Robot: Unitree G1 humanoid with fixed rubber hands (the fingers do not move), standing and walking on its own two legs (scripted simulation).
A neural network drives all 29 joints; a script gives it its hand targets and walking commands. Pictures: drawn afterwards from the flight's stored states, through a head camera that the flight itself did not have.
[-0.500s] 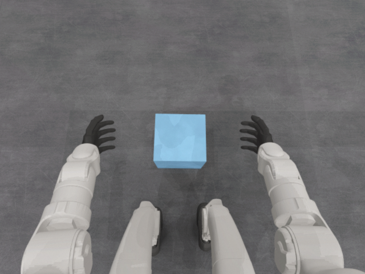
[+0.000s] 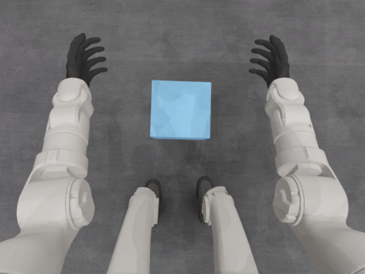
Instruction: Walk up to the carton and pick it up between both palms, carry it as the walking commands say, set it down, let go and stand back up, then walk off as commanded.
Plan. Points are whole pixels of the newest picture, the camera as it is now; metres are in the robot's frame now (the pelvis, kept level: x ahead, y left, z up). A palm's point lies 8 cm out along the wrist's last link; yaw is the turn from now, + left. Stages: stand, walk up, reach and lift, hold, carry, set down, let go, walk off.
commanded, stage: reach and lift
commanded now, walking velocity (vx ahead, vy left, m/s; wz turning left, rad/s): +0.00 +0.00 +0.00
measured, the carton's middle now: (180, 113) +0.48 +0.00 -0.55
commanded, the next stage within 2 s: none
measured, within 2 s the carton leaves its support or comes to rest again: neither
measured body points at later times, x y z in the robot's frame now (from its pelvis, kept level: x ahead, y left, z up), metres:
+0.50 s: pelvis -0.02 +0.00 -0.09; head +0.30 +0.00 +0.22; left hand +0.49 +0.21 -0.22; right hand +0.50 -0.19 -0.23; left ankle +0.06 +0.12 -0.62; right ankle +0.07 -0.11 -0.62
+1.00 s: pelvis -0.05 +0.00 -0.22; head +0.30 +0.00 +0.06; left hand +0.49 +0.20 -0.38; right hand +0.50 -0.18 -0.38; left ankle +0.05 +0.12 -0.62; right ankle +0.07 -0.12 -0.62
